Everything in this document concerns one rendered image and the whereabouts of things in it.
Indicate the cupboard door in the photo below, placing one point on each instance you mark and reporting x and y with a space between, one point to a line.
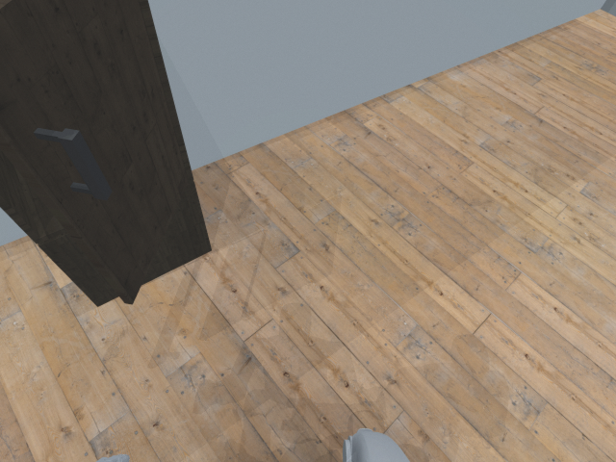
88 65

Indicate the robot right thigh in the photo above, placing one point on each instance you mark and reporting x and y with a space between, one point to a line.
369 446

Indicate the handle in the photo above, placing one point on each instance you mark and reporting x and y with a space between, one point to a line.
80 155

